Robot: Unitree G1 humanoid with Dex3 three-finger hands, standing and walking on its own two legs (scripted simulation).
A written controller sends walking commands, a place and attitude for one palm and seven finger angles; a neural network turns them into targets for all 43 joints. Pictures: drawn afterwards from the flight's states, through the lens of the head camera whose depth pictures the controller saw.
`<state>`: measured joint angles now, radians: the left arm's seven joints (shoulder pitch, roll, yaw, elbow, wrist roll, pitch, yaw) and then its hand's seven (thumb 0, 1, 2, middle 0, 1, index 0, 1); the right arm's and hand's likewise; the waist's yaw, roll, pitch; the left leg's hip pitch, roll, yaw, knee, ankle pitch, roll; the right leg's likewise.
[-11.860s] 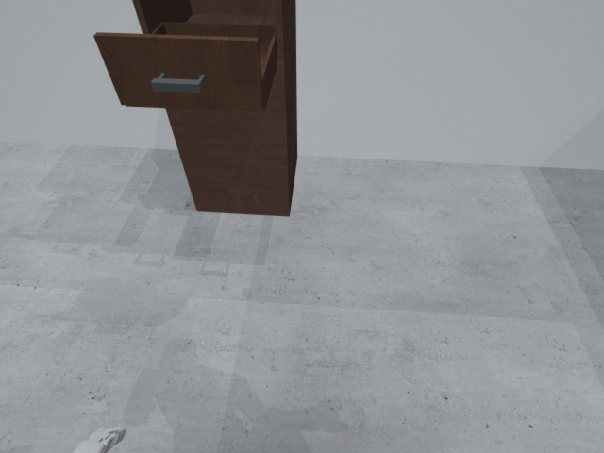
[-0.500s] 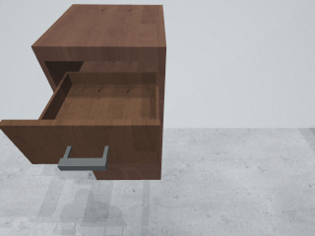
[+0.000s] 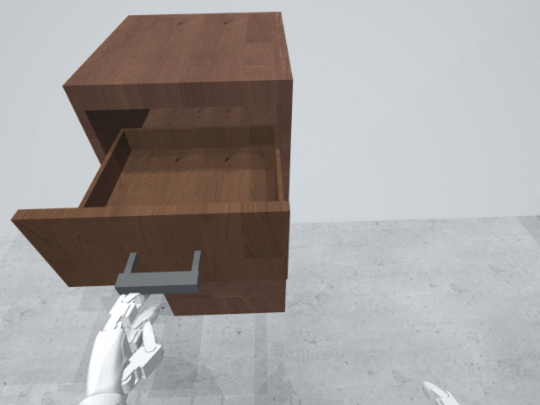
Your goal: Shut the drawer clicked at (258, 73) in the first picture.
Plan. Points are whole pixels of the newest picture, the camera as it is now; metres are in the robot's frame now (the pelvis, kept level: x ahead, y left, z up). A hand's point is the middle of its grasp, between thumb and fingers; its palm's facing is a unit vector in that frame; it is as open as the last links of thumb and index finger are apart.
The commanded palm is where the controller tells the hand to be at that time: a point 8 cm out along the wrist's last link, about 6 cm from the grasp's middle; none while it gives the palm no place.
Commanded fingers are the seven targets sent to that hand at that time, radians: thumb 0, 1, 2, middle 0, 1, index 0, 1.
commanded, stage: raise the hand and make a fist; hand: left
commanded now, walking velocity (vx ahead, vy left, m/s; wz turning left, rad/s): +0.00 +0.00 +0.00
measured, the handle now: (162, 270) +0.31 +0.18 +0.05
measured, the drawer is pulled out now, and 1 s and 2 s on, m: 0.29 0.29 0.29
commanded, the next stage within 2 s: bring the fist close to the handle in 1.68 s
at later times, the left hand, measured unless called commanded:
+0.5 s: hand (199, 385) +0.16 +0.10 +0.03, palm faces -0.08 -1.00 -0.04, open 4.4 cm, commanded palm +0.11 +0.19 +0.05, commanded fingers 0.00 0.90 0.90 -0.94 -1.10 -0.94 -1.10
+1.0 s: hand (139, 373) +0.15 +0.15 +0.11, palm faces +0.10 -0.99 -0.06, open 3.1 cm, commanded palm +0.09 +0.19 +0.12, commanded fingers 0.00 0.90 0.90 -1.40 -1.60 -1.40 -1.60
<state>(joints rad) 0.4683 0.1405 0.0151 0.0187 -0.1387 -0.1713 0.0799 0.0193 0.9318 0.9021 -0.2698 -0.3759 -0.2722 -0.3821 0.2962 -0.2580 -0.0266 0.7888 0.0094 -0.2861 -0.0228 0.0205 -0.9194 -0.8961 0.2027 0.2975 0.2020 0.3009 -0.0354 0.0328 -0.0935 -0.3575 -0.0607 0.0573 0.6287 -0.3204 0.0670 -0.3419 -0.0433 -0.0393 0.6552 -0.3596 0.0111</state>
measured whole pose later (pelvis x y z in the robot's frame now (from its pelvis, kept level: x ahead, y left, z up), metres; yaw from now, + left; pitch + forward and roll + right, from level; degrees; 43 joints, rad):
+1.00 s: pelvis +0.00 -0.03 -0.02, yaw +1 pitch +4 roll -1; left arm 0.70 0.20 0.10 -0.45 -0.26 -0.23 -0.15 0.02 0.90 0.90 -1.25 -1.43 -1.25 -1.44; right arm 0.21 -0.22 0.02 0.53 0.05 -0.31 -0.05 0.01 -0.90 -0.90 0.20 0.30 0.20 0.30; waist 0.05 0.04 -0.12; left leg -0.48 -0.01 0.00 0.83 -0.42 0.03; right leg -0.42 0.01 -0.09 0.79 -0.43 -0.03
